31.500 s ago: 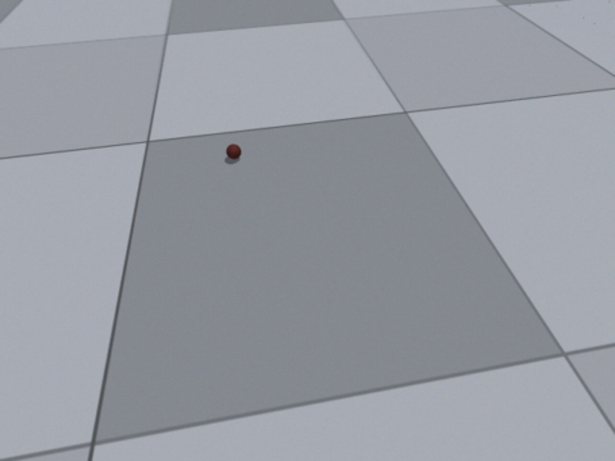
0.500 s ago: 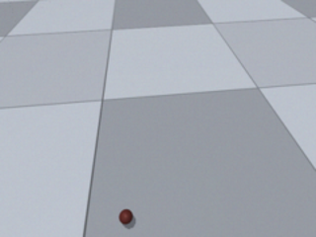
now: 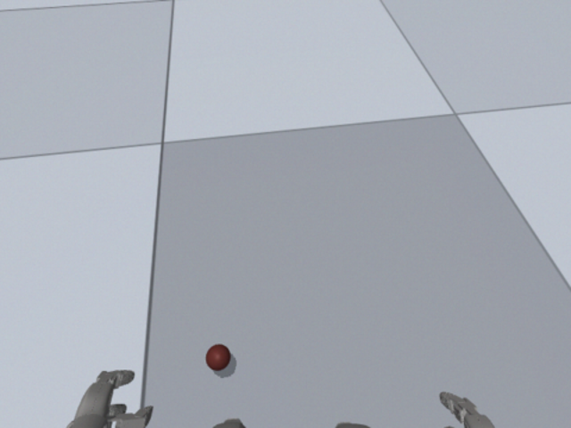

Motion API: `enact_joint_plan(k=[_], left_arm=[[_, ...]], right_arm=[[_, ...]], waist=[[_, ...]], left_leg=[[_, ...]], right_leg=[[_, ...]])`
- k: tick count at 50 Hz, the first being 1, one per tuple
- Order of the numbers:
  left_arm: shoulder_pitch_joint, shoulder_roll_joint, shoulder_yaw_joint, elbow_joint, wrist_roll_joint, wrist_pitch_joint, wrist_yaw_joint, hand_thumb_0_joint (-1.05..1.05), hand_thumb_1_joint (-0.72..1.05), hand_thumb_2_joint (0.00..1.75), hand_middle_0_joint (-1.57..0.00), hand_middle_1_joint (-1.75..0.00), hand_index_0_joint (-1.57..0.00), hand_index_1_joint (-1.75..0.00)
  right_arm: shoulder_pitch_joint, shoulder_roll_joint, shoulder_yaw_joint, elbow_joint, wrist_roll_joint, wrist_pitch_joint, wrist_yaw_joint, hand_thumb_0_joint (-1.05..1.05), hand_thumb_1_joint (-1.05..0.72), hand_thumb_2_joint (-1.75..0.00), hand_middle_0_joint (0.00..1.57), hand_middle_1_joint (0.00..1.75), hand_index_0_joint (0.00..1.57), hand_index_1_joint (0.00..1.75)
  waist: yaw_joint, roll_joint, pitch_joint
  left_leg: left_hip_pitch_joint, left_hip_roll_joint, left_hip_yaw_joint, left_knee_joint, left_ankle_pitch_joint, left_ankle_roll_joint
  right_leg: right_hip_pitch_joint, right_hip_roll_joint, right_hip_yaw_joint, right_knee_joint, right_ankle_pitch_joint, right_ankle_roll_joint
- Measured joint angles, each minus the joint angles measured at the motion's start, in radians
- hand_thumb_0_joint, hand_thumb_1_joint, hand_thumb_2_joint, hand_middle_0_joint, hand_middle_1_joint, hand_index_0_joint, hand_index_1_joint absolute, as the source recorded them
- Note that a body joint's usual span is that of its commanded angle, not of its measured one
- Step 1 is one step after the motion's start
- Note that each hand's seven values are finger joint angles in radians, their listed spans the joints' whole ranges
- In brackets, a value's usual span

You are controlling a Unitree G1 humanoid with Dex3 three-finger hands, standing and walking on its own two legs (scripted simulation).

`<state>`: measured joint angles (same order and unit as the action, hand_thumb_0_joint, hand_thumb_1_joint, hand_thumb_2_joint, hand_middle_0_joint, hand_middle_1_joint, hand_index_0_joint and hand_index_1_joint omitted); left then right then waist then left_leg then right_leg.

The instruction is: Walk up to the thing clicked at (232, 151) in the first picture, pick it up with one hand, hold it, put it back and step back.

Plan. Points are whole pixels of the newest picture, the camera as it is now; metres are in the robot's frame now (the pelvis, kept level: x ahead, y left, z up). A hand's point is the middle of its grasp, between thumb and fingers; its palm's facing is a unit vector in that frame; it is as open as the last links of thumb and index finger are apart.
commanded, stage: rise first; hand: left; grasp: from above
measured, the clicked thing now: (218, 357) +0.36 +0.22 -0.72
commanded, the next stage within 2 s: none
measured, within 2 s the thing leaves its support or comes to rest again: neither
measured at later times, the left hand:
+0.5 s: hand out of the picture +0.12 +0.26 -0.24, palm faces -0.23 -0.84 -0.50, open 14.1 cm
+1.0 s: hand (167, 398) +0.22 +0.29 -0.44, palm faces -0.45 -0.40 -0.80, open 14.2 cm
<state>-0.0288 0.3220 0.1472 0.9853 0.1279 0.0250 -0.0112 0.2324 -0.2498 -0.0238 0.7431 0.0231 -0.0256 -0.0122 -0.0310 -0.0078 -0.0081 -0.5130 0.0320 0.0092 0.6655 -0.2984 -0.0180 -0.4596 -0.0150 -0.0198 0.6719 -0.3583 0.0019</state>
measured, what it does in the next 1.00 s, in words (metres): lowers itself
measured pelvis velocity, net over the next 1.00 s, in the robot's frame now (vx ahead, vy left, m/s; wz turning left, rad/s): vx -0.08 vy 0.01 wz -0.06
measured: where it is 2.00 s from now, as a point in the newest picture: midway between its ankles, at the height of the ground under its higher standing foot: outside the picture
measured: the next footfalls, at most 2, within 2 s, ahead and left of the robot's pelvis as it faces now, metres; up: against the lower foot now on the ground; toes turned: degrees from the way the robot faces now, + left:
none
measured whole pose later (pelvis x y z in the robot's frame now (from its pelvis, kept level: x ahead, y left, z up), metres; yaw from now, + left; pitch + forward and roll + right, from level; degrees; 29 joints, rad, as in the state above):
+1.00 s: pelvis -0.08 +0.01 -0.29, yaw -4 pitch +34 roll -4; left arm -0.25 0.46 0.10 0.74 0.78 -0.11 0.19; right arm 0.03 -0.28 -0.07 0.68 -0.03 -0.13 0.06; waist 0.01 0.01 -0.15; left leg -1.92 0.06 -0.06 1.97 -0.64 -0.01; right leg -1.84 0.01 -0.04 1.96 -0.72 0.01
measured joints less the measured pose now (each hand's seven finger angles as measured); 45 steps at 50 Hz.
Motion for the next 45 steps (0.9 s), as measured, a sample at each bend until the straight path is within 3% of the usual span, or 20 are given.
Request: enact_joint_plan(k=[5,11,17,27,32,40,45], left_arm=[[0.061,-0.020,0.002,-0.093,0.045,0.061,0.020,0.00,-0.06,0.98,-0.06,-0.97,-0.08,-0.96],[0.140,-0.028,0.009,-0.233,0.097,0.078,0.034,0.00,-0.36,0.98,-0.07,-1.03,-0.08,-1.03],[0.216,-0.028,-0.006,-0.382,0.139,0.093,0.038,0.00,-0.48,0.98,-0.08,-1.04,-0.07,-1.05],[0.285,-0.013,-0.037,-0.544,0.221,0.105,0.049,0.00,-0.54,0.98,-0.08,-1.05,-0.07,-1.06],[0.211,0.021,-0.042,-0.500,0.304,0.060,0.066,0.00,-0.54,0.98,-0.08,-1.04,-0.07,-1.05],[0.012,0.089,-0.059,-0.359,0.479,-0.071,0.117,0.00,-0.53,1.00,-0.07,-1.03,-0.06,-1.05],[-0.113,0.110,-0.049,-0.298,0.577,-0.120,0.169,0.00,-0.53,1.02,-0.06,-1.02,-0.05,-1.04]], right_arm=[[0.026,0.007,-0.002,-0.067,-0.001,0.001,0.012,0.01,-0.92,-0.90,0.20,0.30,0.20,0.30],[0.012,0.006,-0.016,-0.121,-0.013,-0.028,0.014,0.01,-0.91,-0.90,0.20,0.30,0.20,0.30],[-0.032,0.010,-0.023,-0.158,-0.020,-0.051,0.013,0.01,-0.90,-0.90,0.20,0.30,0.20,0.30],[-0.096,0.010,-0.017,-0.202,-0.024,-0.089,0.031,0.01,-0.90,-0.90,0.20,0.30,0.20,0.30],[-0.134,0.001,-0.015,-0.199,-0.026,-0.115,0.039,0.01,-0.89,-0.89,0.20,0.30,0.20,0.30],[-0.192,-0.027,-0.028,-0.148,-0.036,-0.140,0.063,0.01,-0.87,-0.89,0.20,0.30,0.20,0.30],[-0.209,-0.034,-0.039,-0.110,-0.045,-0.128,0.070,0.01,-0.86,-0.89,0.20,0.30,0.20,0.30]], waist=[[-0.007,0.007,-0.041],[0.002,0.006,-0.076],[0.007,0.010,-0.097],[0.017,0.013,-0.145],[0.021,0.008,-0.162],[0.026,0.007,-0.183],[0.031,0.012,-0.170]], left_leg=[[-0.112,0.003,0.004,0.126,-0.061,0.005],[-0.289,0.006,-0.002,0.326,-0.149,0.009],[-0.434,0.010,-0.014,0.476,-0.208,0.012],[-0.674,0.010,-0.032,0.689,-0.276,0.014],[-0.827,0.007,-0.039,0.817,-0.305,0.013],[-1.119,0.012,-0.050,1.057,-0.344,0.011],[-1.286,0.022,-0.061,1.197,-0.353,0.010]], right_leg=[[-0.109,0.000,0.007,0.118,-0.056,0.006],[-0.281,0.001,0.008,0.311,-0.142,0.011],[-0.417,0.004,0.001,0.451,-0.200,0.013],[-0.645,0.003,-0.009,0.661,-0.274,0.014],[-0.796,0.001,-0.011,0.794,-0.311,0.014],[-1.086,0.007,-0.010,1.042,-0.359,0.013],[-1.252,0.019,-0.012,1.183,-0.369,0.011]])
